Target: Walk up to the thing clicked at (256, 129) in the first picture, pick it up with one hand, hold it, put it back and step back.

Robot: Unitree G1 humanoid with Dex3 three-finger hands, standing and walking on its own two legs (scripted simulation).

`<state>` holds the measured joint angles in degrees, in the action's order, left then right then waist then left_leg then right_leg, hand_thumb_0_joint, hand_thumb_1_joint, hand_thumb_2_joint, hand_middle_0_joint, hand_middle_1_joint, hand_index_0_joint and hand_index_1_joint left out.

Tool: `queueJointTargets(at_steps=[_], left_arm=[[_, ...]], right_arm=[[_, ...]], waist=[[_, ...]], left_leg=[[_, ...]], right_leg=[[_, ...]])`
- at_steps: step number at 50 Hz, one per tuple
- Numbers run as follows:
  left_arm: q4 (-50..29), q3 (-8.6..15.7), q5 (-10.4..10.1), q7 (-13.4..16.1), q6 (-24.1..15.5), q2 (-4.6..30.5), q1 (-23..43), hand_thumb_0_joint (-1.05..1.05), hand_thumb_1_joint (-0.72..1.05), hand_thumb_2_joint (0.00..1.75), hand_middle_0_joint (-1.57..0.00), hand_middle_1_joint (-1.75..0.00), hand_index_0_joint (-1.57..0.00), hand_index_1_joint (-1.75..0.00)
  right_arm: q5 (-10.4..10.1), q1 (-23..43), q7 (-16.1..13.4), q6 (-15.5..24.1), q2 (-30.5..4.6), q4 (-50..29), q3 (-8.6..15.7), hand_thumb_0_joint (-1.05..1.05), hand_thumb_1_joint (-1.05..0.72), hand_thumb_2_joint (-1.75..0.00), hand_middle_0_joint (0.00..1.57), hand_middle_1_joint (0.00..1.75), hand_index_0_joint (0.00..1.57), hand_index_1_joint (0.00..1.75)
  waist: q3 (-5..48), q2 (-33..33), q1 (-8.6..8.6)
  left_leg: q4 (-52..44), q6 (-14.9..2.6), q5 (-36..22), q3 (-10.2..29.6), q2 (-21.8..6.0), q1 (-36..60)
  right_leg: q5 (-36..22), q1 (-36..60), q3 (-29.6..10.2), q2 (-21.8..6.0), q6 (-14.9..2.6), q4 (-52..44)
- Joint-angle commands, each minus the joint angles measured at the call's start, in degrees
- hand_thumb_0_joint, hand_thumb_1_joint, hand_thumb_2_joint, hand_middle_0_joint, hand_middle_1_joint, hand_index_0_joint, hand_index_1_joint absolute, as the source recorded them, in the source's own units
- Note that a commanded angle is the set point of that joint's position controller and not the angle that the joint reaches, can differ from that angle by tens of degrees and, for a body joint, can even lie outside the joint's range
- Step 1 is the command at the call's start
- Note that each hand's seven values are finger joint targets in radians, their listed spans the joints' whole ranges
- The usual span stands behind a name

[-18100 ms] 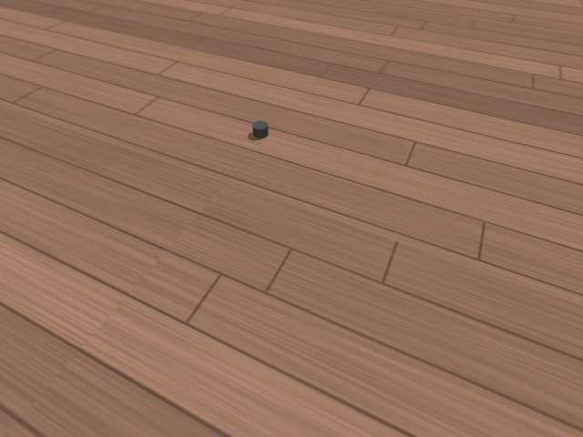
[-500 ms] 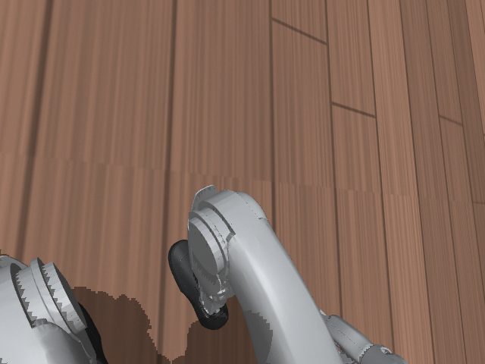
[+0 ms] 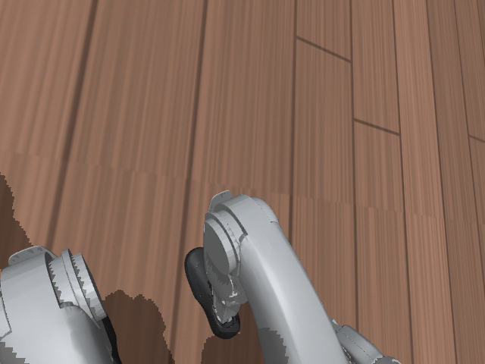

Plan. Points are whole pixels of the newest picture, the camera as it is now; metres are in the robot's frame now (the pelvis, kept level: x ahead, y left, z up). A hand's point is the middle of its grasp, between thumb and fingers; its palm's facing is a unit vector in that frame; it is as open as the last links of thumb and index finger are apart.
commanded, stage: settle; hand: left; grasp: from above
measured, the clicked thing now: out of the picture +0.46 +0.33 -0.26
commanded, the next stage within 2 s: lift in 0.50 s
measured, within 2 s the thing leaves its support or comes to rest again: neither
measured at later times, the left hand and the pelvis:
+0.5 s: hand out of the picture +0.44 +0.33 -0.15, palm faces -0.43 -0.14 -0.89, open 11.5 cm; pelvis +0.00 -0.01 +0.01, yaw +5 degrees
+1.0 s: hand out of the picture +0.40 +0.35 -0.07, palm faces -0.46 -0.15 -0.87, open 11.5 cm; pelvis -0.01 +0.00 +0.07, yaw +8 degrees
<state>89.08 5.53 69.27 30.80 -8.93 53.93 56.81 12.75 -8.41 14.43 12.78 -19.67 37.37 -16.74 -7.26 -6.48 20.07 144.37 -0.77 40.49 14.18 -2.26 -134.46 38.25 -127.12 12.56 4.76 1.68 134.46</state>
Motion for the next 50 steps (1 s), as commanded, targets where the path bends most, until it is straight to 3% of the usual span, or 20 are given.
queueJointTargets(at_steps=[1, 4, 6, 12, 19, 23, 27, 29, 30, 31, 32, 36, 37, 38, 42, 44, 45, 46, 48, 50], left_arm=[[-15.54, 1.26, -1.76, 1.03, 1.06, 12.29, 14.64, 0.0, 0.52, 1.0, -0.85, -1.0, -0.88, -0.97], [-14.93, -1.05, -2.31, -1.17, 2.38, 7.15, 14.4, 0.0, 0.53, 0.95, -0.84, -1.01, -0.88, -0.97], [-14.73, -1.47, -3.23, -2.67, 3.12, 6.34, 15.17, 0.0, 0.55, 0.94, -0.85, -1.0, -0.89, -0.96], [-16.7, -3.51, -4.35, -7.89, 3.53, 2.55, 16.91, 0.0, 0.58, 1.02, -0.91, -1.03, -0.93, -1.01], [-21.58, -1.19, -3.49, -10.62, 1.53, 6.69, 19.34, 0.0, 0.59, 1.05, -0.91, -1.05, -0.94, -1.02], [-24.28, 0.22, -2.62, -10.91, 0.78, 7.4, 19.62, 0.0, 0.6, 1.09, -0.91, -1.06, -0.94, -1.03], [-24.67, 0.07, -1.74, -11.26, 1.13, 7.46, 20.32, 0.0, 0.6, 1.15, -0.93, -1.07, -0.94, -1.05], [-23.83, -0.27, -2.13, -11.38, 1.33, 6.57, 20.19, 0.0, 0.61, 1.16, -0.93, -1.07, -0.94, -1.06], [-22.69, -0.39, -2.32, -11.53, 1.62, 5.95, 19.25, 0.0, 0.58, 1.08, -0.92, -1.09, -0.95, -1.06], [-23.01, -0.78, -2.71, -11.89, 1.87, 5.13, 18.81, 0.0, 0.51, 1.07, -0.84, -1.01, -0.87, -0.98], [-23.53, -0.77, -2.8, -12.36, 2.13, 5.38, 18.51, 0.0, 0.52, 0.99, -0.87, -1.04, -0.9, -1.01], [-25.45, -0.98, -4.69, -15.34, 3.43, 4.9, 16.29, 0.0, 0.54, 0.99, -0.85, -1.04, -0.88, -1.0], [-25.76, -1.37, -5.15, -16.13, 3.66, 4.23, 16.06, 0.0, 0.54, 1.0, -0.86, -1.04, -0.89, -1.0], [-27.95, -1.27, -5.71, -16.88, 3.67, 4.36, 16.5, 0.0, 0.57, 1.01, -0.87, -1.05, -0.9, -1.01], [-31.02, -1.47, -5.67, -19.25, 3.8, 3.15, 13.25, 0.0, 0.55, 1.03, -0.86, -1.04, -0.89, -1.01], [-35.19, -0.78, -5.79, -20.02, 3.3, 3.57, 13.43, 0.0, 0.55, 1.03, -0.85, -1.04, -0.89, -1.0], [-35.24, -0.94, -5.89, -20.43, 3.17, 2.99, 12.18, 0.0, 0.56, 1.03, -0.85, -1.05, -0.89, -1.01], [-38.93, -2.0, -6.64, -20.85, 2.88, 1.59, 13.25, 0.0, 0.54, 1.04, -0.85, -1.05, -0.88, -1.01], [-40.12, -0.65, -6.87, -20.99, 2.65, 2.92, 11.35, 0.0, 0.55, 1.04, -0.85, -1.05, -0.88, -1.01], [-42.68, -1.51, -8.28, -21.53, 2.5, 0.48, 10.13, 0.0, 0.54, 1.06, -0.86, -1.04, -0.88, -1.01]], right_arm=[[-1.57, -10.25, -0.19, -0.5, -17.09, 0.92, 8.81, 0.0, -0.91, -0.9, 0.2, 0.3, 0.2, 0.3], [-2.77, -11.35, 0.24, -1.58, -16.04, 1.75, 10.23, 0.0, -0.9, -0.9, 0.2, 0.3, 0.2, 0.3], [-3.51, -11.35, 0.03, -2.25, -15.73, 1.38, 10.76, 0.0, -0.91, -0.9, 0.2, 0.3, 0.2, 0.3], [-4.57, -12.64, -0.84, -4.31, -14.46, 1.5, 12.32, 0.0, -0.91, -0.9, 0.2, 0.3, 0.2, 0.3], [-5.13, -12.73, -3.31, -7.08, -12.75, 0.89, 13.07, 0.0, -0.91, -0.9, 0.2, 0.3, 0.2, 0.3], [-5.32, -12.9, -4.58, -8.47, -12.45, 0.73, 13.63, 0.0, -0.91, -0.9, 0.2, 0.3, 0.2, 0.3], [-5.71, -12.98, -5.51, -9.39, -12.34, 0.51, 14.43, 0.0, -0.91, -0.9, 0.2, 0.3, 0.2, 0.3], [-5.74, -13.35, -5.93, -9.94, -11.57, 0.74, 14.39, 0.0, -0.9, -0.9, 0.2, 0.3, 0.2, 0.3], [-5.71, -13.47, -6.18, -10.07, -11.84, 0.61, 14.55, 0.0, -0.94, -0.91, 0.2, 0.3, 0.2, 0.3], [-5.82, -13.51, -6.4, -10.12, -11.67, 0.77, 14.69, 0.0, -0.88, -0.89, 0.2, 0.3, 0.2, 0.3], [-6.03, -13.8, -6.56, -10.28, -11.45, 0.83, 14.62, 0.0, -0.93, -0.91, 0.2, 0.3, 0.2, 0.3], [-6.96, -14.5, -7.04, -11.24, -11.37, 0.5, 15.96, 0.0, -0.92, -0.91, 0.2, 0.3, 0.2, 0.3], [-7.01, -14.64, -7.14, -11.52, -11.43, 0.28, 16.07, 0.0, -0.92, -0.91, 0.2, 0.3, 0.2, 0.3], [-7.25, -14.68, -7.3, -11.84, -10.87, 0.04, 16.31, 0.0, -0.92, -0.91, 0.2, 0.3, 0.2, 0.3], [-8.21, -15.1, -8.1, -12.88, -11.23, 0.05, 17.37, 0.0, -0.91, -0.9, 0.2, 0.3, 0.2, 0.3], [-8.79, -14.8, -8.61, -13.33, -11.36, -0.28, 18.17, 0.0, -0.91, -0.9, 0.2, 0.3, 0.2, 0.3], [-8.88, -14.77, -8.78, -13.46, -11.37, -0.7, 18.44, 0.0, -0.91, -0.9, 0.2, 0.3, 0.2, 0.3], [-9.19, -14.94, -8.92, -13.57, -10.25, -1.15, 18.37, 0.0, -0.91, -0.9, 0.2, 0.3, 0.2, 0.3], [-9.69, -14.66, -9.41, -13.71, -10.45, -1.26, 19.34, 0.0, -0.91, -0.9, 0.2, 0.3, 0.2, 0.3], [-10.21, -14.26, -9.75, -13.7, -9.86, -1.68, 19.57, 0.0, -0.91, -0.9, 0.2, 0.3, 0.2, 0.3]], waist=[[45.71, 38.46, -1.62], [44.38, 34.34, -1.47], [42.21, 32.07, -1.67], [43.01, 26.15, -1.7], [47.48, 23.83, -3.45], [50.12, 25.94, -4.55], [51.63, 27.13, -4.89], [51.01, 26.27, -4.74], [49.01, 24.49, -4.57], [49.1, 24.41, -5.04], [50.15, 25.63, -5.49], [53.62, 24.98, -7.08], [53.09, 25.5, -6.75], [55.65, 25.02, -7.43], [52.82, 24.52, -8.04], [54.57, 25.83, -9.41], [53.75, 25.26, -9.14], [55.32, 25.42, -9.17], [54.59, 23.91, -10.25], [55.14, 23.68, -10.47]], left_leg=[[-16.56, 1.42, -16.26, -4.91, -1.28, 34.57], [-16.93, 0.73, -14.65, -5.63, -0.78, 31.24], [-17.56, 0.29, -13.3, -5.83, -0.52, 28.78], [-18.12, -0.37, -11.02, -6.79, 0.17, 27.47], [-17.29, -0.55, -12.03, -9.11, 0.96, 26.43], [-18.59, -0.21, -12.66, -9.61, 1.39, 28.62], [-20.12, -0.09, -13.29, -9.43, 1.25, 32.28], [-20.05, -0.44, -12.5, -9.94, 1.37, 30.37], [-20.35, -0.63, -11.72, -10.08, 1.51, 29.25], [-20.89, -0.69, -11.33, -10.31, 1.56, 29.71], [-21.72, -0.62, -11.66, -10.44, 1.59, 30.65], [-24.08, -0.7, -13.42, -10.58, 1.68, 34.16], [-24.28, -0.69, -13.46, -10.75, 1.74, 33.89], [-24.66, -0.83, -13.81, -10.86, 1.63, 35.01], [-26.91, -0.69, -13.85, -10.82, 1.98, 36.46], [-28.36, -0.41, -14.58, -10.49, 2.13, 39.27], [-29.09, -0.42, -13.91, -10.13, 2.14, 39.88], [-30.23, -0.59, -13.23, -10.65, 2.01, 40.21], [-31.8, -0.81, -10.96, -10.7, 2.26, 40.27], [-34.01, -0.88, -9.65, -10.42, 2.18, 41.78]], right_leg=[[-17.5, 18.24, 2.69, 1.76, -3.91, -10.14], [-16.67, 16.68, 1.88, 1.87, -3.84, -10.88], [-15.36, 15.34, 1.55, 1.53, -3.78, -11.7], [-12.81, 17.0, -0.33, 1.11, -3.7, -13.3], [-11.5, 22.18, -3.43, 0.86, -3.84, -15.29], [-11.64, 22.13, -3.54, 0.36, -4.18, -15.43], [-12.43, 20.16, -3.21, 0.15, -4.55, -15.37], [-11.7, 21.32, -4.07, 0.18, -4.31, -16.27], [-10.99, 20.91, -3.78, 0.04, -4.22, -17.13], [-10.83, 20.34, -3.61, -0.14, -4.15, -17.42], [-11.42, 21.01, -3.54, -0.18, -4.13, -17.26], [-12.91, 23.12, -3.78, -0.37, -4.2, -18.41], [-12.98, 23.36, -3.93, -0.47, -4.21, -18.68], [-13.31, 24.8, -4.48, -0.31, -4.04, -19.1], [-12.89, 23.37, -4.25, -0.79, -4.47, -20.71], [-12.82, 22.11, -4.47, -1.17, -4.85, -20.85], [-12.05, 21.56, -4.44, -1.24, -4.9, -21.42], [-11.93, 23.6, -4.93, -1.14, -4.63, -22.45], [-9.99, 23.55, -5.47, -1.43, -4.68, -24.2], [-9.29, 24.08, -5.78, -1.65, -4.46, -25.24]])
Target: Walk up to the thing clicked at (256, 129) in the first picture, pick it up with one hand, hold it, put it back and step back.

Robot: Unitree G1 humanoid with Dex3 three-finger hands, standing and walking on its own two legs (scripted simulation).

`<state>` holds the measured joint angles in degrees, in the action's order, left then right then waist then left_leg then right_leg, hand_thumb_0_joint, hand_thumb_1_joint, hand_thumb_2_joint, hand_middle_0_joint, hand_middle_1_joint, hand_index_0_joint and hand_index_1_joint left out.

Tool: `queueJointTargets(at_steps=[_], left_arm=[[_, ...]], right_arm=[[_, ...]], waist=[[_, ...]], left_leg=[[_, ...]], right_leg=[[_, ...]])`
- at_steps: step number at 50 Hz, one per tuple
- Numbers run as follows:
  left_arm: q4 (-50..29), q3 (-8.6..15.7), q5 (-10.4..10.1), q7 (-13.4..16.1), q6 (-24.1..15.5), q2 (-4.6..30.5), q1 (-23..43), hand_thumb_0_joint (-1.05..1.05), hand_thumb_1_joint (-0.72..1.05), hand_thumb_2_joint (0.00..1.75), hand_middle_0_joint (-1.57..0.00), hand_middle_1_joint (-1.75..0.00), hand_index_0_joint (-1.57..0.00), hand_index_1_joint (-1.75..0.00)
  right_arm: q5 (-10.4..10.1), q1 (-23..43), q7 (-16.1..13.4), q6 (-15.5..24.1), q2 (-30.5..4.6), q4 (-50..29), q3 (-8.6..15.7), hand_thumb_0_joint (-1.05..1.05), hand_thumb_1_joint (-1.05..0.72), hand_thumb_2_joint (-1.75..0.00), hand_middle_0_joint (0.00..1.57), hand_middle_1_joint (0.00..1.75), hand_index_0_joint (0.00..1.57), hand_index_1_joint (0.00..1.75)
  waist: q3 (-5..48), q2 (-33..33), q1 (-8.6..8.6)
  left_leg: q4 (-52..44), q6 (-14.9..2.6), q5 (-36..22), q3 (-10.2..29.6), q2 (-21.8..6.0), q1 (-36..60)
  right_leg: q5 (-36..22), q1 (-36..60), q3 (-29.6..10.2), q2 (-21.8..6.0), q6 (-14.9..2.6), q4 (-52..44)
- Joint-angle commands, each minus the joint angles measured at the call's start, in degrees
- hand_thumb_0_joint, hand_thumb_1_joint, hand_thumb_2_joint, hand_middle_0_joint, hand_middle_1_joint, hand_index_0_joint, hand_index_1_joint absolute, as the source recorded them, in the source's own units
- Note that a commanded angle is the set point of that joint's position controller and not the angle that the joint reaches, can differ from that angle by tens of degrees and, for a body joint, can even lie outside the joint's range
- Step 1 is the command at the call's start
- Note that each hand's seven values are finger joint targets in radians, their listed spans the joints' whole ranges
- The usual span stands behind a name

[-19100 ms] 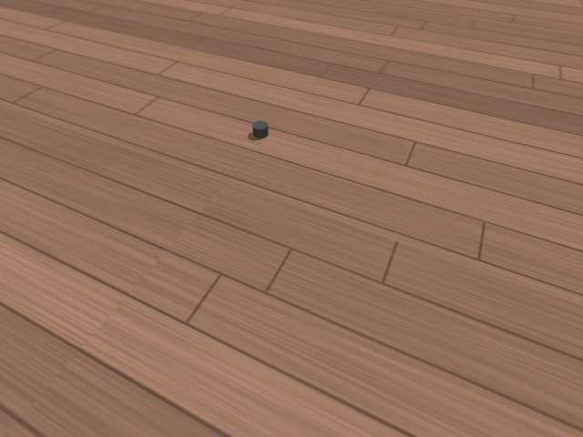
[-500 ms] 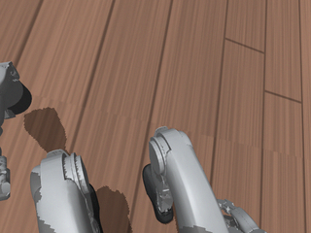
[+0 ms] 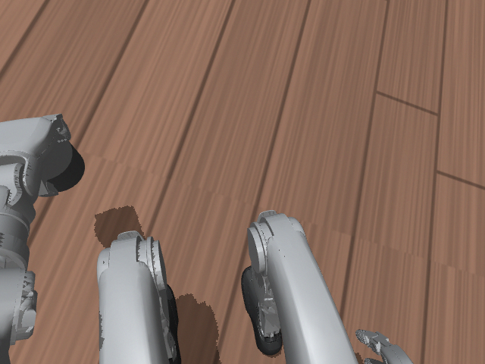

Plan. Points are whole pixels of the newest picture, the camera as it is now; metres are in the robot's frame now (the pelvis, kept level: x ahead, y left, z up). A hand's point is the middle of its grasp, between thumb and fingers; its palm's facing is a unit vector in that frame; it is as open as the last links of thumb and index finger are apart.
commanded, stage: lift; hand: left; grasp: from above
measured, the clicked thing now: (51, 162) +0.46 +0.28 -0.16
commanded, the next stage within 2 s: hold in 1.30 s
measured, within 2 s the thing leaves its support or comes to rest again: neither
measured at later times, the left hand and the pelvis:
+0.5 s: hand out of the picture +0.38 +0.28 +0.06, palm faces -0.42 -0.12 -0.90, open 11.5 cm; pelvis +0.01 +0.00 +0.15, yaw +4 degrees
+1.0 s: hand out of the picture +0.36 +0.26 +0.21, palm faces -0.46 -0.11 -0.88, open 11.5 cm; pelvis +0.05 +0.01 +0.30, yaw +5 degrees
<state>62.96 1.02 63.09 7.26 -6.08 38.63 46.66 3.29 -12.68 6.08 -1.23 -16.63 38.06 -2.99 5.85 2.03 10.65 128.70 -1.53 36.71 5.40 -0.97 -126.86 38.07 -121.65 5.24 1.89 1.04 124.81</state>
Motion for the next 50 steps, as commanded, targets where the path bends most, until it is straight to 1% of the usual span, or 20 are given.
queueJointTargets(at_steps=[1, 5, 6, 7, 12, 15, 19, 20, 22, 23, 24, 26, 28, 29, 32, 35, 38, 46, 47, 50], left_arm=[[-16.16, 2.66, -1.94, 1.76, -0.26, 15.61, 18.45, 0.0, 0.53, 1.08, -0.85, -1.06, -0.88, -1.03], [-19.48, 2.25, -3.39, 1.42, 0.6, 14.36, 14.85, 0.0, 0.52, 1.11, -0.84, -1.07, -0.87, -1.05], [-20.01, 0.85, -4.07, 0.89, 0.84, 11.89, 14.17, 0.0, 0.53, 1.09, -0.84, -1.08, -0.87, -1.04], [-23.04, 1.09, -4.45, 0.78, 0.87, 12.59, 15.68, 0.0, 0.51, 1.09, -0.83, -1.07, -0.85, -1.04], [-25.25, 0.55, -5.52, 0.39, 2.49, 11.19, 10.61, 0.0, 0.47, 1.06, -0.78, -1.08, -0.81, -1.04], [-27.64, -0.01, -6.09, 0.45, 3.42, 9.38, 8.92, 0.0, 0.49, 1.08, -0.8, -1.08, -0.83, -1.05], [-30.92, 0.65, -6.69, 0.48, 5.04, 8.61, 3.07, 0.0, 0.49, 1.07, -0.81, -1.07, -0.84, -1.04], [-31.35, -0.32, -6.71, 0.33, 5.47, 7.73, 2.55, 0.0, 0.48, 1.07, -0.81, -1.07, -0.84, -1.04], [-31.93, 0.27, -6.45, 0.37, 6.17, 7.71, 0.63, 0.0, 0.45, 1.07, -0.78, -1.09, -0.81, -1.06], [-30.74, -0.69, -6.55, 0.2, 6.45, 5.76, -1.35, 0.0, 0.46, 1.06, -0.79, -1.08, -0.81, -1.05], [-32.47, -1.28, -6.66, 0.0, 6.5, 5.26, -0.78, 0.0, 0.47, 1.05, -0.8, -1.07, -0.82, -1.04], [-32.79, -0.16, -6.6, 0.08, 6.98, 6.3, -2.17, 0.0, 0.48, 1.06, -0.8, -1.08, -0.83, -1.05], [-32.97, -0.84, -6.95, -0.01, 7.26, 4.81, -4.3, 0.0, 0.47, 1.1, -0.81, -1.07, -0.83, -1.05], [-31.65, -2.53, -6.92, -0.12, 7.33, 2.81, -4.15, 0.0, 0.47, 1.11, -0.81, -1.07, -0.83, -1.06], [-29.35, -2.55, -7.07, -0.09, 7.0, 2.22, -6.53, 0.0, 0.46, 1.08, -0.81, -1.05, -0.82, -1.04], [-28.34, -4.53, -6.63, 0.14, 6.5, 0.35, -5.7, 0.0, 0.46, 1.06, -0.81, -1.05, -0.83, -1.03], [-27.09, -5.3, -6.66, 0.82, 6.01, -1.28, -7.42, 0.0, 0.44, 1.04, -0.78, -1.05, -0.8, -1.03], [-27.15, -5.65, -5.13, 4.1, 6.09, -1.91, -4.49, 0.0, 0.46, 1.05, -0.78, -1.08, -0.81, -1.05], [-26.36, -5.51, -4.89, 4.51, 6.46, -1.84, -6.47, 0.0, 0.47, 1.04, -0.79, -1.07, -0.82, -1.05], [-25.33, -5.75, -5.41, 5.21, 7.57, -2.75, -6.62, 0.0, 0.47, 1.07, -0.79, -1.09, -0.82, -1.06]], right_arm=[[-0.9, -9.77, -1.56, 0.25, -12.75, -2.47, 5.95, 0.0, -0.91, -0.9, 0.2, 0.3, 0.2, 0.3], [-1.71, -9.12, -2.32, 0.12, -11.61, -3.25, 6.37, 0.0, -0.91, -0.9, 0.2, 0.3, 0.2, 0.3], [-1.85, -9.09, -2.49, 0.06, -11.29, -3.43, 6.54, 0.0, -0.91, -0.9, 0.2, 0.3, 0.2, 0.3], [-2.24, -8.9, -2.83, 0.11, -11.6, -3.4, 6.72, 0.0, -0.91, -0.9, 0.2, 0.3, 0.2, 0.3], [-3.24, -6.95, -4.49, -0.03, -11.11, -4.15, 7.26, 0.0, -0.9, -0.9, 0.2, 0.3, 0.2, 0.3], [-3.7, -5.85, -5.28, 0.05, -10.25, -4.34, 7.19, 0.0, -0.9, -0.9, 0.2, 0.3, 0.2, 0.3], [-4.29, -5.4, -6.35, -0.05, -8.98, -4.45, 7.18, 0.0, -0.9, -0.9, 0.2, 0.3, 0.2, 0.3], [-4.4, -4.88, -6.62, -0.06, -8.77, -4.62, 7.22, 0.0, -0.9, -0.9, 0.2, 0.3, 0.2, 0.3], [-4.73, -4.46, -7.21, -0.04, -8.49, -4.22, 7.32, 0.0, -0.9, -0.9, 0.2, 0.3, 0.2, 0.3], [-4.83, -4.29, -7.38, -0.02, -8.14, -3.89, 7.31, 0.0, -0.9, -0.9, 0.2, 0.3, 0.2, 0.3], [-4.97, -4.06, -7.57, 0.05, -7.95, -3.88, 7.36, 0.0, -0.9, -0.9, 0.2, 0.3, 0.2, 0.3], [-5.22, -3.66, -7.99, 0.15, -7.64, -3.9, 7.2, 0.0, -0.9, -0.9, 0.2, 0.3, 0.2, 0.3], [-5.5, -3.25, -8.48, 0.36, -7.21, -3.92, 7.19, 0.0, -0.9, -0.9, 0.2, 0.3, 0.2, 0.3], [-5.53, -3.22, -8.78, 0.52, -6.73, -3.41, 6.91, 0.0, -0.9, -0.9, 0.2, 0.3, 0.2, 0.3], [-5.82, -2.67, -9.54, 1.48, -6.54, -2.97, 6.95, 0.0, -0.9, -0.9, 0.2, 0.3, 0.2, 0.3], [-5.92, -3.0, -9.99, 2.51, -5.92, -2.37, 6.79, 0.0, -0.91, -0.9, 0.2, 0.3, 0.2, 0.3], [-6.06, -2.98, -10.13, 3.54, -5.85, -2.28, 7.04, 0.0, -0.9, -0.9, 0.2, 0.3, 0.2, 0.3], [-5.6, -4.47, -10.11, 4.53, -6.12, -0.72, 7.49, 0.0, -0.9, -0.9, 0.2, 0.3, 0.2, 0.3], [-5.66, -4.63, -10.15, 4.44, -6.1, -0.4, 7.56, 0.0, -0.9, -0.9, 0.2, 0.3, 0.2, 0.3], [-5.41, -5.01, -9.93, 4.33, -6.15, -0.22, 7.5, 0.0, -0.9, -0.9, 0.2, 0.3, 0.2, 0.3]], waist=[[41.82, 14.76, -1.45], [42.82, 12.6, -2.39], [42.11, 11.56, -1.8], [42.85, 12.47, -2.23], [40.8, 11.39, -3.18], [39.5, 11.56, -3.06], [40.93, 8.6, -4.36], [40.3, 8.17, -4.31], [38.25, 8.54, -4.7], [35.7, 7.58, -4.4], [36.43, 7.46, -4.39], [35.61, 6.8, -4.88], [33.7, 5.61, -5.16], [30.19, 5.58, -4.16], [25.64, 3.77, -4.69], [22.91, 3.07, -4.32], [22.16, 3.01, -5.13], [22.56, 4.71, -6.07], [22.09, 3.92, -6.19], [21.16, 3.24, -5.89]], left_leg=[[-19.35, -0.1, -5.01, -1.45, 0.72, 35.35], [-22.86, -0.64, -3.74, -1.89, 0.78, 36.74], [-24.12, -0.64, -3.19, -1.66, 0.61, 37.46], [-25.54, -0.58, -2.93, -1.05, 0.47, 39.5], [-32.61, -0.27, -0.07, 0.58, -0.01, 45.41], [-35.9, -0.14, -1.04, 0.4, 0.17, 48.55], [-39.05, -0.39, -6.72, -2.07, 0.75, 53.76], [-40.59, -0.31, -6.91, -2.18, 0.62, 55.78], [-44.14, -0.19, -6.44, -1.83, 0.58, 58.43], [-45.5, -0.21, -6.53, -1.7, 0.48, 58.78], [-46.45, -0.29, -7.45, -2.15, 0.51, 61.03], [-49.13, -0.24, -7.76, -2.47, 0.65, 63.6], [-52.61, -0.18, -6.78, -2.52, 0.74, 66.03], [-54.33, -0.06, -5.71, -2.44, 0.69, 66.15], [-58.96, 0.08, -3.92, -2.08, 0.61, 68.84], [-61.6, 0.11, -5.64, -3.29, 1.1, 71.17], [-65.32, 0.4, -6.28, -3.2, 1.22, 75.42], [-73.42, 1.16, -15.15, -3.29, 0.72, 87.88], [-73.9, 1.09, -16.98, -3.66, 0.73, 88.71], [-76.22, 1.09, -20.48, -4.12, 0.89, 91.53]], right_leg=[[-8.58, 19.36, 1.45, 1.39, -3.8, -16.25], [-8.24, 24.2, 0.69, 1.46, -3.24, -19.96], [-8.0, 24.67, 0.73, 1.59, -3.12, -20.96], [-8.2, 25.24, 0.69, 1.3, -3.09, -21.41], [-7.05, 29.05, 0.64, 1.41, -2.75, -25.66], [-7.85, 32.27, 0.16, 1.17, -2.59, -28.7], [-10.61, 40.72, -1.25, 1.07, -2.46, -35.79], [-10.72, 42.32, -1.41, 1.19, -2.42, -37.43], [-10.25, 44.72, -1.55, 1.14, -2.35, -40.09], [-10.3, 45.14, -1.54, 1.05, -2.35, -41.17], [-10.9, 47.04, -1.81, 1.09, -2.38, -42.91], [-10.9, 50.92, -2.37, 1.15, -2.37, -45.97], [-10.42, 54.73, -2.83, 1.21, -2.31, -49.38], [-9.63, 55.04, -3.03, 1.25, -2.23, -51.03], [-8.04, 58.28, -3.68, 1.34, -2.25, -55.5], [-8.5, 62.35, -4.84, 1.32, -2.39, -60.23], [-8.74, 65.65, -5.32, 1.27, -2.55, -63.65], [-17.37, 74.15, -4.69, 1.39, -2.57, -69.86], [-18.87, 75.68, -4.88, 1.45, -2.59, -70.94], [-22.13, 79.41, -5.07, 1.26, -2.31, -73.92]])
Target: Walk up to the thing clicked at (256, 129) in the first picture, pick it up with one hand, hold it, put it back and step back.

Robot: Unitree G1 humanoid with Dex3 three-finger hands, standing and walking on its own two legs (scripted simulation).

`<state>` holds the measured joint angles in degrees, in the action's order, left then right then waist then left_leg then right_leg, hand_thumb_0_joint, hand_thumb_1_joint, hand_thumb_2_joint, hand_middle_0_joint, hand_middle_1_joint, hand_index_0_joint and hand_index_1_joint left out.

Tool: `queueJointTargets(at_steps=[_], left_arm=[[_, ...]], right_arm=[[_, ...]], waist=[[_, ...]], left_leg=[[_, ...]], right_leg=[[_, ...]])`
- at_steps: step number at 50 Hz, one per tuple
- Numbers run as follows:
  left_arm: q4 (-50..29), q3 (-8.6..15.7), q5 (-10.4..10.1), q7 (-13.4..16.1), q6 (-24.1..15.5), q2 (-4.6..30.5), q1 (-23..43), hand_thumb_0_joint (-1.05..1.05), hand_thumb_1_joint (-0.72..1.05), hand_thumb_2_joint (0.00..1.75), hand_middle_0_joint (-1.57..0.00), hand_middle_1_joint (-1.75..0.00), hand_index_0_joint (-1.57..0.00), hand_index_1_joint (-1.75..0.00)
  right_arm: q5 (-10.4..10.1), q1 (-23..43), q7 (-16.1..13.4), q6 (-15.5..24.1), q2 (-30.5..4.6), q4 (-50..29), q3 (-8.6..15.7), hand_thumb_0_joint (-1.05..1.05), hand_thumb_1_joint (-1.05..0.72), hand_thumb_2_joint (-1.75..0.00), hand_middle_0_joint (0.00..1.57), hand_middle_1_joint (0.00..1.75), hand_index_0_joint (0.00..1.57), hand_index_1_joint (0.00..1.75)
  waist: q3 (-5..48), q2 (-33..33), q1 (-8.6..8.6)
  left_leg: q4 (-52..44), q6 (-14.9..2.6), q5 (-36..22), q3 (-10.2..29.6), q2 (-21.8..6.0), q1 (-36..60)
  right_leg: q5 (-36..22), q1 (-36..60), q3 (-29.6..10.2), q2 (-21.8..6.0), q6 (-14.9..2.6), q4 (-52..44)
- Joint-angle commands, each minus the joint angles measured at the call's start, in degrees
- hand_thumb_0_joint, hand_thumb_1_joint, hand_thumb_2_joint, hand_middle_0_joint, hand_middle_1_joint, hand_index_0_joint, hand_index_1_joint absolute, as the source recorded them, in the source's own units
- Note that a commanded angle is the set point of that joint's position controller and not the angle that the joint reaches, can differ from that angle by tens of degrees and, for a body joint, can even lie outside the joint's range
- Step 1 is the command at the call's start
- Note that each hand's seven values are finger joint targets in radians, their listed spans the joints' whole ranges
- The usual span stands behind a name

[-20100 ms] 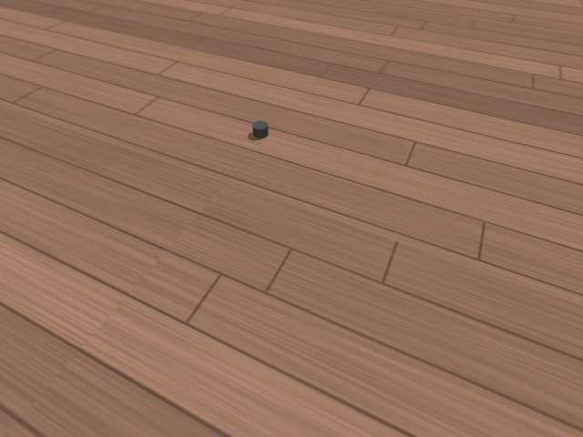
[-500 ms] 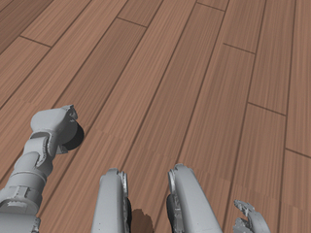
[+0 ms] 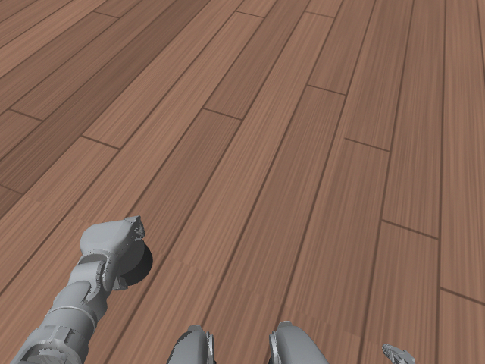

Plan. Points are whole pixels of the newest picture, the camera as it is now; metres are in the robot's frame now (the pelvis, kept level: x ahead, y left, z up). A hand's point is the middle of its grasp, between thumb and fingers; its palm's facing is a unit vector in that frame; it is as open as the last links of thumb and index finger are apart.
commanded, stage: lift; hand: left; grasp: from above
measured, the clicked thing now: (125, 258) +0.34 +0.22 -0.12
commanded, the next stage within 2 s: hold in 0.30 s
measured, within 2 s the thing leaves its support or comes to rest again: neither
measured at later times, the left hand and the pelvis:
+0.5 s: hand (107, 239) +0.34 +0.23 -0.02, palm faces -0.46 -0.08 -0.88, open 11.5 cm; pelvis +0.04 +0.00 +0.06, yaw +0 degrees
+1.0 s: hand (97, 234) +0.34 +0.23 +0.02, palm faces -0.45 -0.07 -0.89, open 11.5 cm; pelvis +0.04 +0.00 +0.08, yaw +0 degrees
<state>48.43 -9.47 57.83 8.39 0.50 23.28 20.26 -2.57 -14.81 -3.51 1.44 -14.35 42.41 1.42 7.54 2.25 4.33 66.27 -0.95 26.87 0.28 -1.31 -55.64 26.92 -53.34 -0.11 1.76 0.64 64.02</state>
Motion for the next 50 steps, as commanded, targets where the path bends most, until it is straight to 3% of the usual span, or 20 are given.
queueJointTargets(at_steps=[1, 9, 13, 16, 17, 24, 31, 33, 39, 50], left_arm=[[-10.57, 4.52, -0.22, 4.2, 1.35, 12.33, 19.57, 0.0, 0.48, 1.08, -0.8, -1.07, -0.83, -1.05], [-9.38, 3.98, -1.36, 2.52, 2.28, 10.9, 15.47, 0.0, 0.47, 1.03, -0.8, -1.03, -0.83, -1.01], [-10.75, 3.69, -1.92, 1.81, 1.77, 10.24, 15.46, 0.0, 0.48, 1.07, -0.83, -1.03, -0.85, -1.02], [-11.32, 3.95, -1.4, 1.68, 1.18, 10.5, 14.97, 0.0, 0.46, 1.07, -0.81, -1.05, -0.83, -1.03], [-12.81, 3.9, -1.03, 1.85, 0.89, 10.99, 15.7, 0.0, 0.47, 1.06, -0.81, -1.04, -0.83, -1.02], [-14.64, 3.77, 0.15, 2.17, 1.08, 11.32, 16.59, 0.0, 0.48, 1.03, -0.8, -1.04, -0.84, -1.01], [-13.66, 3.5, -0.56, 0.48, 0.82, 11.06, 15.33, 0.0, 0.46, 1.07, -0.79, -1.05, -0.82, -1.03], [-13.57, 2.65, -0.64, -0.41, 1.02, 9.83, 13.54, 0.0, 0.47, 1.06, -0.81, -1.05, -0.83, -1.02], [-16.92, 3.2, -0.6, -2.64, 0.39, 11.23, 13.84, 0.0, 0.48, 1.03, -0.8, -1.05, -0.83, -1.01], [-19.75, 4.23, -0.35, -2.66, 0.0, 11.71, 14.46, 0.0, 0.47, 1.11, -0.8, -1.09, -0.83, -1.06]], right_arm=[[0.4, -2.98, -0.29, 1.59, -8.49, -4.63, 3.12, 0.0, -0.9, -0.9, 0.2, 0.3, 0.2, 0.3], [0.43, -2.73, 0.19, 1.23, -8.23, -5.14, 3.51, 0.0, -0.9, -0.9, 0.2, 0.3, 0.2, 0.3], [0.37, -2.69, 0.26, 0.95, -8.25, -5.71, 3.64, 0.0, -0.9, -0.9, 0.2, 0.3, 0.2, 0.3], [0.39, -2.4, 0.26, 0.86, -8.2, -5.83, 3.66, 0.0, -0.9, -0.9, 0.2, 0.3, 0.2, 0.3], [0.34, -2.19, 0.24, 0.76, -8.14, -5.93, 3.8, 0.0, -0.9, -0.9, 0.2, 0.3, 0.2, 0.3], [0.32, -1.76, 0.41, 0.29, -8.78, -5.44, 4.21, 0.0, -0.9, -0.9, 0.2, 0.3, 0.2, 0.3], [-0.06, -0.48, 0.65, -0.28, -9.03, -6.35, 4.38, 0.0, -0.9, -0.9, 0.2, 0.3, 0.2, 0.3], [-0.11, -0.04, 0.85, -0.48, -8.7, -6.82, 4.21, 0.0, -0.9, -0.9, 0.2, 0.3, 0.2, 0.3], [-0.34, 0.74, 0.91, -0.91, -9.11, -7.85, 4.39, 0.0, -0.89, -0.9, 0.2, 0.3, 0.2, 0.3], [-0.51, 2.56, 1.04, -1.45, -9.11, -9.51, 4.12, 0.0, -0.9, -0.9, 0.2, 0.3, 0.2, 0.3]], waist=[[18.84, 2.06, 0.02], [16.22, 0.74, -1.05], [15.53, 0.05, -0.65], [14.94, 0.37, -0.69], [15.42, 1.01, -1.43], [16.35, 1.45, -0.78], [13.09, -0.17, -1.52], [12.97, -0.72, -1.79], [13.05, 0.8, -2.28], [11.05, 0.59, -2.97]], left_leg=[[-14.82, 0.48, -11.17, 1.08, 1.28, 21.04], [-20.26, 0.45, -16.41, 0.46, 1.66, 26.6], [-22.49, 0.4, -18.77, 0.12, 1.77, 29.44], [-23.99, 0.59, -19.63, 0.27, 1.78, 31.21], [-24.49, 0.58, -20.29, 0.03, 1.85, 32.12], [-26.41, 0.7, -26.06, -0.05, 1.76, 37.41], [-29.17, 0.51, -24.56, -0.55, 2.2, 37.63], [-29.34, 0.29, -25.76, -0.75, 2.28, 37.73], [-30.67, 0.5, -29.18, -0.67, 1.84, 40.69], [-33.69, 0.53, -24.17, -0.97, 2.03, 41.44]], right_leg=[[-11.44, 12.52, 0.32, 1.47, -1.84, -14.07], [-16.26, 19.53, -0.33, 1.09, -1.58, -19.89], [-18.52, 22.47, -0.41, 0.92, -1.35, -22.52], [-18.69, 23.39, -0.53, 0.91, -1.41, -23.78], [-19.44, 24.65, -0.55, 0.83, -1.45, -24.21], [-23.52, 26.92, -0.39, 0.91, -1.4, -26.27], [-23.13, 30.08, -0.76, 0.74, -1.21, -29.2], [-24.53, 31.16, -0.94, 0.66, -1.11, -29.52], [-25.9, 31.93, -0.46, 1.08, -1.48, -29.99], [-22.25, 33.55, -1.1, 0.77, -1.5, -32.53]])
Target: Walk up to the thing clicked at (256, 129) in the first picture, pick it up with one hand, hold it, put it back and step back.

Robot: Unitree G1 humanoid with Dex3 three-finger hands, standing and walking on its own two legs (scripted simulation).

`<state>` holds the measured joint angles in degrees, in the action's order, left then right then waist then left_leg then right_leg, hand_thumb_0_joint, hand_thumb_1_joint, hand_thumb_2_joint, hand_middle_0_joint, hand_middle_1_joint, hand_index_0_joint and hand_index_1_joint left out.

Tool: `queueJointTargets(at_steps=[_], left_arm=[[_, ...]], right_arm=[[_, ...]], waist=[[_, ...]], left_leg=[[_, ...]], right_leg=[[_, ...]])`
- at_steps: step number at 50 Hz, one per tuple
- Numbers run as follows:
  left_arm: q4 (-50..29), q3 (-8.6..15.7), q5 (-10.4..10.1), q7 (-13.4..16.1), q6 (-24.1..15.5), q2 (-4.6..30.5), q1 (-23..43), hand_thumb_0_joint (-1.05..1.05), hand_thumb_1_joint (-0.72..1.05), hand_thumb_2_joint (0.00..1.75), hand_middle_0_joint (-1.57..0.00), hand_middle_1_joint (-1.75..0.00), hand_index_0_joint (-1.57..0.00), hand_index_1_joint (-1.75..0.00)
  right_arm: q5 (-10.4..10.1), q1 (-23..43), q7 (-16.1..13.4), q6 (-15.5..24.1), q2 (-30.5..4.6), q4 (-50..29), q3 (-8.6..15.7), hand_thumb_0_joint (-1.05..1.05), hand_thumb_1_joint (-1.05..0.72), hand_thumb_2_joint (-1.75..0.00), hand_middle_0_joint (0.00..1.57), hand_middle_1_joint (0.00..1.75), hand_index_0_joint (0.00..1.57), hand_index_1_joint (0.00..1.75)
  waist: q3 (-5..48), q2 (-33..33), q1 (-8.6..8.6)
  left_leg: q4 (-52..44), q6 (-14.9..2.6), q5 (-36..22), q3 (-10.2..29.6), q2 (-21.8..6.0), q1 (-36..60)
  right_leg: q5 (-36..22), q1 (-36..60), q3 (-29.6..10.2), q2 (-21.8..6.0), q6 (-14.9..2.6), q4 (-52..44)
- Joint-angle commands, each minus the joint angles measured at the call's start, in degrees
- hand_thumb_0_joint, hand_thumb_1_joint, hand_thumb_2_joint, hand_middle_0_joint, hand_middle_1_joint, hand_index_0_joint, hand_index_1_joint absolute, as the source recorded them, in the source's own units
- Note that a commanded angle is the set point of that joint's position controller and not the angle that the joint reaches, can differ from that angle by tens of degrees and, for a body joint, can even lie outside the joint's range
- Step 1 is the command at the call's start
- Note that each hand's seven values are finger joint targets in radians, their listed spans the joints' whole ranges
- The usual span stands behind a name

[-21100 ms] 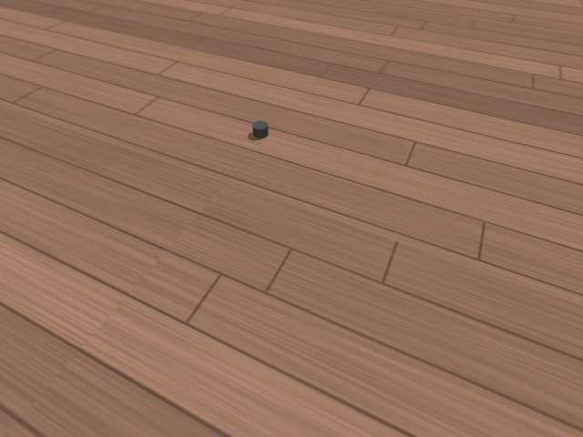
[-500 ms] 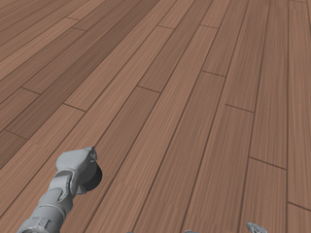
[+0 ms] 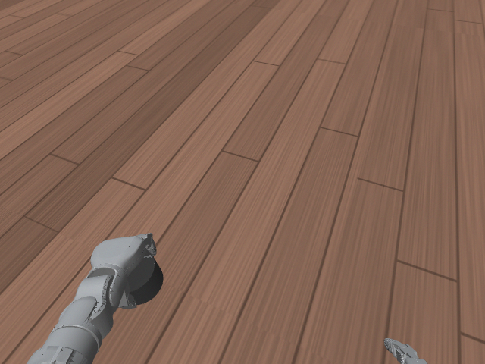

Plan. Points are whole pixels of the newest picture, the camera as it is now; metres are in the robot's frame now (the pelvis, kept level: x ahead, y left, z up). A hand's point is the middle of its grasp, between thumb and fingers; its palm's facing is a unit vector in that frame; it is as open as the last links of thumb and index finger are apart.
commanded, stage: hold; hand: left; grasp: from above
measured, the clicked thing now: (136, 275) +0.31 +0.22 -0.08
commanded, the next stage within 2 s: crouch in 1.30 s
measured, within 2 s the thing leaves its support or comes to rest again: neither
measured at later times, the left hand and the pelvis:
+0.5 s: hand (126, 285) +0.27 +0.22 -0.04, palm faces -0.45 -0.06 -0.89, open 11.5 cm; pelvis -0.01 -0.01 +0.01, yaw +0 degrees
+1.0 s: hand (128, 280) +0.28 +0.21 -0.03, palm faces -0.47 -0.07 -0.88, open 11.5 cm; pelvis +0.00 -0.01 +0.01, yaw +0 degrees
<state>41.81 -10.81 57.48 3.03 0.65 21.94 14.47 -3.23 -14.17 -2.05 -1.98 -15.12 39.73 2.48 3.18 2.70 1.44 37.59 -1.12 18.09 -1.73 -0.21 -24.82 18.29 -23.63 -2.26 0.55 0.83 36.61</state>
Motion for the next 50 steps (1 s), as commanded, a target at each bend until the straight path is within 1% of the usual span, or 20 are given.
queueJointTargets(at_steps=[1, 6, 7, 8, 10, 18, 22, 24, 29, 30, 32, 34, 36, 37, 40, 41, 44, 45, 48, 50], left_arm=[[-11.79, 5.31, 0.22, 2.59, 0.11, 12.58, 19.19, 0.0, 0.47, 1.11, -0.8, -1.11, -0.83, -1.08], [-14.03, 5.1, -0.2, 1.18, -0.44, 12.75, 18.93, 0.0, 0.48, 1.09, -0.81, -1.09, -0.84, -1.06], [-12.86, 5.15, -0.44, 1.1, -0.55, 12.82, 18.58, 0.0, 0.48, 1.08, -0.8, -1.1, -0.83, -1.07], [-14.13, 5.34, -0.61, 1.01, -0.73, 12.99, 18.79, 0.0, 0.48, 1.08, -0.81, -1.09, -0.84, -1.06], [-14.56, 5.54, -0.89, 0.84, -0.82, 12.78, 17.92, 0.0, 0.48, 1.09, -0.82, -1.08, -0.85, -1.05], [-16.53, 5.78, -0.45, 0.85, -0.98, 13.58, 19.22, 0.0, 0.49, 1.07, -0.8, -1.11, -0.84, -1.07], [-17.67, 6.37, -0.59, 0.79, -0.94, 14.03, 19.61, 0.0, 0.5, 1.08, -0.8, -1.13, -0.84, -1.09], [-18.08, 5.44, -0.47, 0.68, -0.6, 13.1, 19.66, 0.0, 0.5, 1.08, -0.81, -1.12, -0.85, -1.08], [-16.42, 5.65, -1.26, -0.27, -0.32, 13.35, 18.23, 0.0, 0.48, 1.09, -0.81, -1.1, -0.85, -1.06], [-17.53, 4.61, -1.31, -0.64, -0.22, 12.64, 18.95, 0.0, 0.48, 1.09, -0.81, -1.1, -0.84, -1.07], [-17.36, 5.63, -1.21, -1.18, -0.24, 13.55, 17.32, 0.0, 0.48, 1.09, -0.81, -1.1, -0.84, -1.07], [-18.28, 4.73, -1.27, -1.76, -0.33, 12.56, 17.63, 0.0, 0.46, 1.09, -0.8, -1.1, -0.83, -1.07], [-18.4, 5.48, -1.53, -2.05, -0.28, 13.65, 18.19, 0.0, 0.49, 1.08, -0.81, -1.1, -0.84, -1.06], [-18.61, 4.58, -1.57, -2.32, -0.29, 12.87, 18.22, 0.0, 0.47, 1.07, -0.8, -1.08, -0.84, -1.05], [-17.59, 5.1, -1.24, -2.64, -0.55, 13.09, 17.11, 0.0, 0.44, 1.06, -0.77, -1.08, -0.81, -1.05], [-18.29, 5.46, -1.3, -2.66, -0.61, 13.12, 16.64, 0.0, 0.44, 1.04, -0.76, -1.1, -0.8, -1.06], [-19.32, 4.45, -1.28, -2.63, -0.64, 11.9, 16.32, 0.0, 0.45, 1.07, -0.78, -1.09, -0.81, -1.06], [-18.62, 5.56, -1.11, -2.38, -0.6, 12.98, 15.91, 0.0, 0.45, 1.06, -0.78, -1.09, -0.82, -1.05], [-19.6, 6.27, -0.5, -1.9, -0.7, 14.02, 17.99, 0.0, 0.46, 1.08, -0.8, -1.07, -0.83, -1.04], [-19.43, 5.48, -0.13, -1.41, -0.52, 13.64, 20.45, 0.0, 0.47, 1.08, -0.81, -1.09, -0.84, -1.05]], right_arm=[[0.11, 2.03, -0.43, 1.92, -8.17, -6.96, 2.9, 0.0, -0.9, -0.9, 0.2, 0.3, 0.2, 0.3], [0.0, 3.11, -0.68, 1.91, -7.9, -7.21, 2.77, 0.0, -0.91, -0.9, 0.2, 0.3, 0.2, 0.3], [0.02, 3.19, -0.67, 1.94, -8.26, -7.35, 2.77, 0.0, -0.91, -0.9, 0.2, 0.3, 0.2, 0.3], [-0.03, 3.76, -0.71, 2.03, -8.04, -7.47, 2.6, 0.0, -0.9, -0.9, 0.2, 0.3, 0.2, 0.3], [-0.11, 3.9, -0.77, 1.99, -7.99, -7.88, 2.59, 0.0, -0.9, -0.9, 0.2, 0.3, 0.2, 0.3], [-0.28, 5.66, -1.03, 2.07, -7.55, -8.06, 2.05, 0.0, -0.9, -0.9, 0.2, 0.3, 0.2, 0.3], [-0.33, 5.79, -1.22, 2.12, -7.52, -7.65, 2.05, 0.0, -0.9, -0.9, 0.2, 0.3, 0.2, 0.3], [-0.38, 5.9, -1.23, 2.18, -7.66, -7.71, 2.06, 0.0, -0.9, -0.9, 0.2, 0.3, 0.2, 0.3], [-0.54, 6.61, -1.39, 2.08, -7.59, -7.66, 1.95, 0.0, -0.91, -0.9, 0.2, 0.3, 0.2, 0.3], [-0.58, 6.72, -1.4, 2.09, -7.3, -7.82, 1.77, 0.0, -0.91, -0.9, 0.2, 0.3, 0.2, 0.3], [-0.74, 7.11, -1.53, 1.98, -7.39, -8.04, 1.83, 0.0, -0.91, -0.9, 0.2, 0.3, 0.2, 0.3], [-0.7, 7.29, -1.52, 1.95, -7.14, -8.12, 1.71, 0.0, -0.91, -0.9, 0.2, 0.3, 0.2, 0.3], [-0.82, 7.41, -1.67, 1.83, -7.29, -8.28, 1.52, 0.0, -0.91, -0.9, 0.2, 0.3, 0.2, 0.3], [-0.79, 7.39, -1.68, 1.85, -6.94, -8.4, 1.37, 0.0, -0.91, -0.9, 0.2, 0.3, 0.2, 0.3], [-0.88, 7.13, -1.8, 1.64, -7.15, -8.5, 1.43, 0.0, -0.91, -0.9, 0.2, 0.3, 0.2, 0.3], [-0.85, 7.24, -1.81, 1.56, -6.94, -8.6, 1.39, 0.0, -0.9, -0.9, 0.2, 0.3, 0.2, 0.3], [-0.94, 7.8, -1.71, 1.5, -6.83, -9.06, 1.42, 0.0, -0.91, -0.9, 0.2, 0.3, 0.2, 0.3], [-0.97, 7.83, -1.77, 1.41, -6.97, -9.0, 1.48, 0.0, -0.91, -0.9, 0.2, 0.3, 0.2, 0.3], [-0.91, 7.18, -1.8, 1.21, -7.04, -8.41, 1.73, 0.0, -0.9, -0.9, 0.2, 0.3, 0.2, 0.3], [-0.89, 6.8, -1.87, 1.08, -6.86, -7.91, 1.66, 0.0, -0.91, -0.9, 0.2, 0.3, 0.2, 0.3]], waist=[[14.31, -0.95, 0.06], [14.34, -1.43, -0.56], [13.2, -1.85, -0.05], [12.88, -1.33, -0.75], [12.81, -2.05, -0.73], [11.47, -0.47, -0.93], [13.17, -0.25, -1.09], [13.39, -0.46, -0.94], [11.87, -1.66, -1.02], [12.13, -1.66, -0.76], [11.97, -1.38, -1.64], [12.37, -2.16, -1.38], [11.43, -1.54, -1.35], [11.46, -1.78, -1.15], [10.8, -2.08, -1.18], [11.25, -1.88, -1.88], [11.64, -1.06, -1.78], [11.43, -1.41, -2.11], [13.16, -1.47, -1.62], [13.53, -1.26, -1.11]], left_leg=[[-5.42, 0.65, -14.81, 1.24, 0.81, 10.46], [-6.33, 0.32, -13.43, 0.98, 1.04, 11.1], [-6.72, 0.29, -12.27, 1.07, 1.14, 10.62], [-7.2, 0.43, -11.33, 1.13, 1.06, 10.49], [-7.64, 0.26, -10.86, 0.93, 1.19, 10.91], [-9.28, 0.4, -7.55, 0.7, 1.24, 11.4], [-9.26, 0.38, -10.22, 0.74, 1.13, 13.01], [-9.5, 0.39, -11.55, 0.65, 1.13, 13.58], [-10.29, 0.17, -11.45, 0.46, 1.23, 13.96], [-10.42, 0.15, -11.92, 0.64, 1.01, 14.25], [-10.7, 0.21, -12.8, 0.55, 1.11, 14.52], [-10.59, 0.03, -13.46, 0.29, 1.32, 14.75], [-10.94, -0.01, -13.33, 0.23, 1.31, 14.77], [-11.22, 0.02, -13.34, 0.49, 1.06, 14.98], [-11.61, 0.03, -13.61, 0.5, 1.03, 15.06], [-11.7, 0.06, -13.85, 0.55, 1.02, 15.1], [-11.88, 0.19, -14.31, 0.4, 1.21, 15.74], [-11.79, 0.18, -14.69, 0.41, 1.25, 15.59], [-11.17, -0.05, -16.78, 0.06, 1.51, 16.61], [-11.12, -0.1, -18.15, 0.06, 1.37, 17.47]], right_leg=[[-13.16, 3.49, 1.1, 2.0, -1.73, -5.42], [-12.22, 4.82, 0.77, 1.73, -1.48, -6.68], [-11.07, 5.02, 0.86, 1.69, -1.42, -7.18], [-10.08, 4.86, 0.87, 1.71, -1.55, -7.4], [-9.8, 5.08, 0.77, 1.55, -1.5, -8.04], [-6.41, 5.26, 0.48, 1.47, -1.56, -9.62], [-8.86, 6.49, 0.46, 1.55, -1.47, -9.57], [-10.29, 7.09, 0.51, 1.59, -1.5, -9.54], [-10.15, 7.7, 0.62, 1.38, -1.28, -10.7], [-10.69, 7.67, 0.65, 1.46, -1.3, -10.62], [-11.17, 8.16, 0.76, 1.47, -1.37, -10.82], [-12.13, 9.06, 0.55, 1.3, -1.17, -11.09], [-12.17, 9.0, 0.44, 1.27, -1.22, -11.47], [-12.0, 8.95, 0.61, 1.41, -1.33, -11.4], [-12.03, 8.79, 0.74, 1.51, -1.43, -11.61], [-12.2, 9.3, 0.83, 1.5, -1.48, -11.55], [-12.52, 9.63, 0.73, 1.37, -1.53, -11.68], [-12.74, 9.68, 0.79, 1.38, -1.44, -11.84], [-15.52, 10.62, 0.53, 1.2, -1.19, -11.65], [-17.08, 10.18, 0.62, 1.29, -1.18, -11.45]])
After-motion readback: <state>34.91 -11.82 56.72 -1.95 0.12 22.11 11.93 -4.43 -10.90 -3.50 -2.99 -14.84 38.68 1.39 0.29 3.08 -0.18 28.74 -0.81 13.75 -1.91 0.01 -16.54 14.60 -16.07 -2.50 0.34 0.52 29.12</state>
